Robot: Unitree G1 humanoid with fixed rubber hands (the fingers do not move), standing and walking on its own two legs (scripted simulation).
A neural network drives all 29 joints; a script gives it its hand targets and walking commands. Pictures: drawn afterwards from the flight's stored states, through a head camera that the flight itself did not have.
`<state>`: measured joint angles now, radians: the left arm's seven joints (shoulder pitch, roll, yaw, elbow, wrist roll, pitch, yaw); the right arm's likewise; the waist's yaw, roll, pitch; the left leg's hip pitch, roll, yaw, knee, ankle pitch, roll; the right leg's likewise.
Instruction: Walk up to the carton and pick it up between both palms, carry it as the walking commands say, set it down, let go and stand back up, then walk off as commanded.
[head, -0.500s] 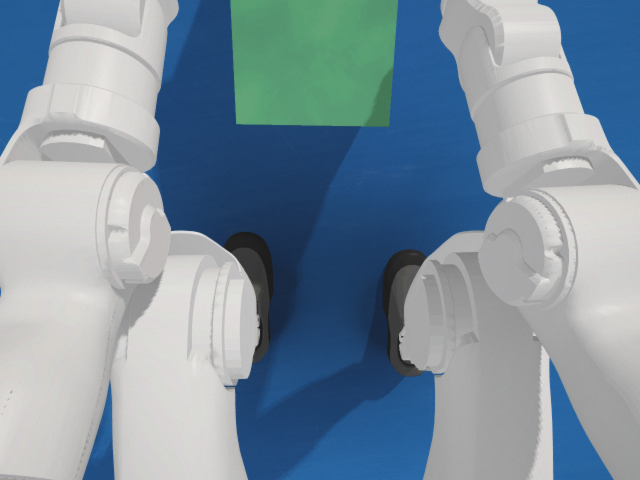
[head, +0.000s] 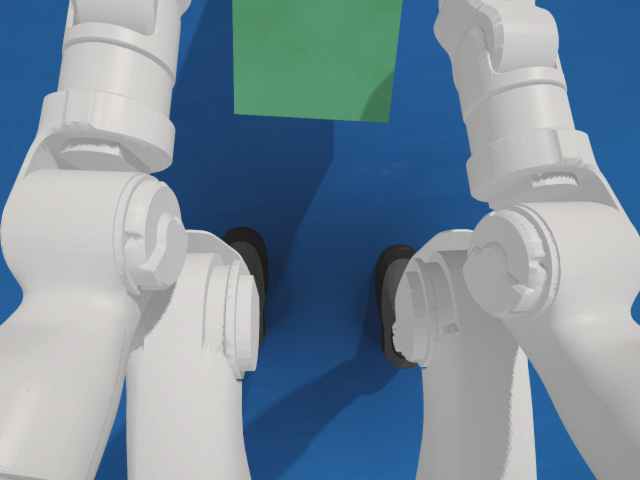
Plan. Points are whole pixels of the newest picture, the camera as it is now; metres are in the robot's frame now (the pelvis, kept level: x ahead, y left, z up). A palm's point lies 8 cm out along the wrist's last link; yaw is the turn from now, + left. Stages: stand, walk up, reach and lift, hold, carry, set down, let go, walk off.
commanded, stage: reach and lift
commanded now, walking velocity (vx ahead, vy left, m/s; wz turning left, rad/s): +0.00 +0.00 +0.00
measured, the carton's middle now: out of the picture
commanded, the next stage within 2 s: none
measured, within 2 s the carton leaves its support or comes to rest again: neither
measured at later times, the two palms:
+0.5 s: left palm out of the picture +0.56 +0.17 -0.11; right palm out of the picture +0.54 -0.06 -0.12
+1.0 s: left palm out of the picture +0.54 +0.16 -0.03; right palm out of the picture +0.52 -0.06 -0.04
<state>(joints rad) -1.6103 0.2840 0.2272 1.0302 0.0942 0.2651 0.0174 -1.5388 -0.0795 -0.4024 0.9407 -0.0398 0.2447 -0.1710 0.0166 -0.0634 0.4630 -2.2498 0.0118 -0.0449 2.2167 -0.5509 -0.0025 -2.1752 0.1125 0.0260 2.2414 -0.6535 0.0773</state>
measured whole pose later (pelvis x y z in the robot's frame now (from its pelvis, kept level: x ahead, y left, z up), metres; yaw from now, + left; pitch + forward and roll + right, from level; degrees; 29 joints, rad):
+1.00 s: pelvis +0.00 +0.00 +0.07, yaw +2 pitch +39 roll -5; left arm -1.40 0.04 0.39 0.81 0.30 0.34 0.11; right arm -1.27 0.12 -0.59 0.63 -0.25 0.35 -0.17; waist 0.00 -0.01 0.17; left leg -2.15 -0.06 -0.07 1.94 -0.47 -0.01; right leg -2.05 0.08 0.03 1.96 -0.61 0.09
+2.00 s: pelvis +0.00 +0.01 +0.17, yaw +4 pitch +35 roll -5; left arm -1.19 -0.11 0.46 0.76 0.39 0.34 0.16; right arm -1.04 0.23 -0.63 0.58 -0.34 0.39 -0.18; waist 0.00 0.00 0.01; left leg -1.81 -0.06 -0.08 1.64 -0.44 0.00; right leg -1.71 0.06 0.03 1.65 -0.55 0.08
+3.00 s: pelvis +0.02 +0.01 +0.30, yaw +5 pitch +21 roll -3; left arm -0.90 -0.23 0.48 0.71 0.41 0.26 0.16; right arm -0.76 0.31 -0.60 0.53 -0.38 0.34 -0.18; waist -0.01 0.00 0.04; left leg -1.20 -0.04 -0.08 1.19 -0.36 0.01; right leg -1.11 0.05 0.06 1.18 -0.44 0.06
